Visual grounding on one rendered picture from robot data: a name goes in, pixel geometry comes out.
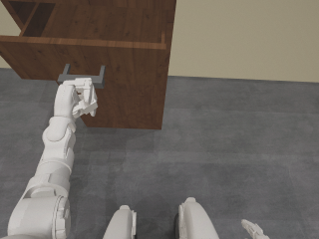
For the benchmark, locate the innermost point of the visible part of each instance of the right robot hand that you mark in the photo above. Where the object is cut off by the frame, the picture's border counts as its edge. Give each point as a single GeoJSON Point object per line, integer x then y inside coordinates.
{"type": "Point", "coordinates": [253, 229]}

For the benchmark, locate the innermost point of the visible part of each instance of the robot left forearm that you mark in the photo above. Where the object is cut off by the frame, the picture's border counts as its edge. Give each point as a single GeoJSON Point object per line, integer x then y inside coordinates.
{"type": "Point", "coordinates": [55, 166]}

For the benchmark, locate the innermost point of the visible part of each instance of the left robot upper arm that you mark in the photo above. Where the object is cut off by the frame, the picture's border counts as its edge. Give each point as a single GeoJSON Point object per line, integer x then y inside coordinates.
{"type": "Point", "coordinates": [47, 217]}

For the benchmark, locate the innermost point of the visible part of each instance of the left robot hand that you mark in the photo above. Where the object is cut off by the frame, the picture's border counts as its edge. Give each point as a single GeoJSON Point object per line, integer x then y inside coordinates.
{"type": "Point", "coordinates": [67, 98]}

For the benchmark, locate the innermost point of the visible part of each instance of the cabinet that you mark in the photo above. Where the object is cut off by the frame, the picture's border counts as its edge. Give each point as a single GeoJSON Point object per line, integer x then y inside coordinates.
{"type": "Point", "coordinates": [134, 106]}

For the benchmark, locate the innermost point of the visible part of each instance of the handle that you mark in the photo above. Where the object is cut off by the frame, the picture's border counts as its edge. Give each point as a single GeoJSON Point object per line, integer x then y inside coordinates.
{"type": "Point", "coordinates": [98, 81]}

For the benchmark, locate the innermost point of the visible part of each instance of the right robot shin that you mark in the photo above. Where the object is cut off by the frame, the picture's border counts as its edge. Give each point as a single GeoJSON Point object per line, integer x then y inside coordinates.
{"type": "Point", "coordinates": [183, 232]}

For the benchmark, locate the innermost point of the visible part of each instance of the robot right thigh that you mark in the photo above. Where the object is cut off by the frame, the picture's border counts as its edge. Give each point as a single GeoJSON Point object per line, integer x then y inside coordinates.
{"type": "Point", "coordinates": [193, 218]}

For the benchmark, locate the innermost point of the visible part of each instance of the drawer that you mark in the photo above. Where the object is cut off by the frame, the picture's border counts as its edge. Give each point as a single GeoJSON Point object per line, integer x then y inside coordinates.
{"type": "Point", "coordinates": [128, 41]}

